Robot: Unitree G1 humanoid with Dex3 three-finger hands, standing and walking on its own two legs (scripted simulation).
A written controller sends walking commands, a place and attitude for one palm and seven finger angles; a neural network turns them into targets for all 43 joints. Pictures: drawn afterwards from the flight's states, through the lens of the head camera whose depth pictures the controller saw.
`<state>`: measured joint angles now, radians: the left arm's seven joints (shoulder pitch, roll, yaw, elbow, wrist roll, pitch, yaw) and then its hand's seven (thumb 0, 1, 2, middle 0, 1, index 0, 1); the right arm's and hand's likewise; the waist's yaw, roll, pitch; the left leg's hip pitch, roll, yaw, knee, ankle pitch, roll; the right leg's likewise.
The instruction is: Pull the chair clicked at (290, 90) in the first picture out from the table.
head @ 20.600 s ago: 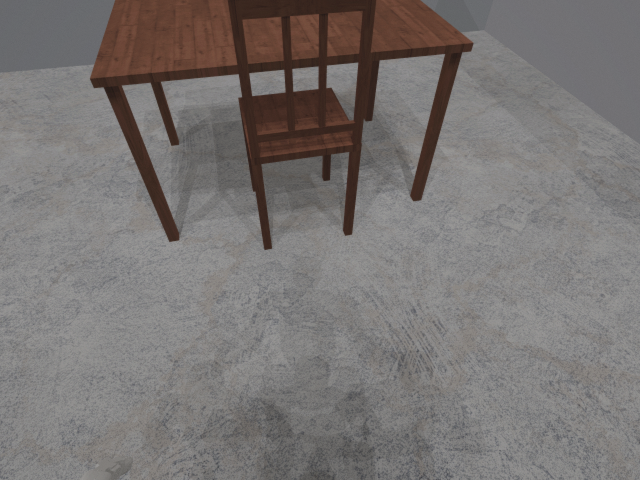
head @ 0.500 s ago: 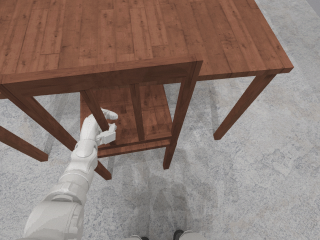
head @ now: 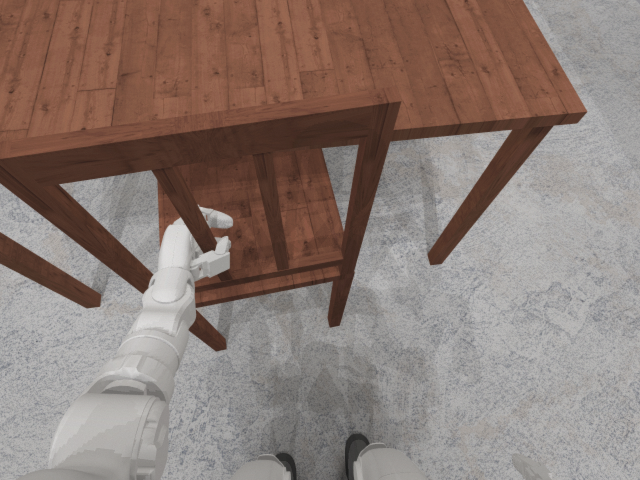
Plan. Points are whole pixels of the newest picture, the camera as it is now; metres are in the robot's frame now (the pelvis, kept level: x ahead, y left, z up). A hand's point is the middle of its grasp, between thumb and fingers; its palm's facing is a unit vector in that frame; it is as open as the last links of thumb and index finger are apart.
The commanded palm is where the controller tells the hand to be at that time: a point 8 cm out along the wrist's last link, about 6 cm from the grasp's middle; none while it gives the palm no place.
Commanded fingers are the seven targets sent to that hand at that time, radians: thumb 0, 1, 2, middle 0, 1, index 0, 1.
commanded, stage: step backward, pulling the chair out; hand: left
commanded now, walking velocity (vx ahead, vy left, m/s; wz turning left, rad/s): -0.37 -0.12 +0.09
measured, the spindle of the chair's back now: (202, 234) +0.43 +0.15 -0.04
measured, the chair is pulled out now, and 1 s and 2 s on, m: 0.04 0.20 0.41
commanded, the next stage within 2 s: none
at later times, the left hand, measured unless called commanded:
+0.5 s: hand (230, 301) +0.34 +0.11 -0.06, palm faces +0.07 -0.99 -0.15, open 5.2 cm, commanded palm +0.32 +0.17 -0.06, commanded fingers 0.00 0.90 0.90 -0.50 -1.45 -0.50 -1.45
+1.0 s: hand (226, 374) +0.25 +0.11 -0.06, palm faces +0.06 -0.98 -0.17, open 5.2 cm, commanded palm +0.23 +0.16 -0.06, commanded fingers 0.00 0.90 0.90 -0.50 -1.45 -0.50 -1.45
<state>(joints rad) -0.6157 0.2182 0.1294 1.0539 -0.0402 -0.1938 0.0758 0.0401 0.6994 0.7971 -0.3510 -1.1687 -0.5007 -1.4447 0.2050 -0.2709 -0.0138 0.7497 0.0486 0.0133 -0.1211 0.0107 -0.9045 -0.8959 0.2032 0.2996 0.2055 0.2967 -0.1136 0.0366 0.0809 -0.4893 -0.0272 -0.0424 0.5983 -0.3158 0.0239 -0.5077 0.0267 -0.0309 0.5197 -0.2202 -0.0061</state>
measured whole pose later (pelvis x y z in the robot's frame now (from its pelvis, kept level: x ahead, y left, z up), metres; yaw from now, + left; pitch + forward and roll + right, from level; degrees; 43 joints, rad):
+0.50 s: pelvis -0.06 -0.02 +0.00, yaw +3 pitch +9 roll +0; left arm -0.62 0.18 0.15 1.07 -0.06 -0.18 0.09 0.05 0.71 0.77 -0.32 -1.14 -0.50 -1.44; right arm 0.17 -0.26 0.00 0.76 0.04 -0.02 -0.12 0.01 -0.90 -0.90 0.20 0.30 0.21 0.30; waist -0.12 0.04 0.14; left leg -0.51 -0.03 -0.09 0.73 -0.38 -0.04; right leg -0.46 0.01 -0.04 0.50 -0.20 -0.03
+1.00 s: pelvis -0.14 -0.03 +0.00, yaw +1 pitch +6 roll -2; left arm -0.62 0.18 0.13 1.12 -0.05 -0.24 0.08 0.03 0.69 0.79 -0.32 -1.14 -0.50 -1.44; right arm 0.19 -0.17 0.01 0.80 0.02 -0.04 -0.09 0.01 -0.91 -0.90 0.20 0.30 0.21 0.30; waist -0.08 0.07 0.17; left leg -0.50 0.05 -0.06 0.65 -0.23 -0.03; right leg -0.37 0.06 -0.02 0.51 -0.24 -0.03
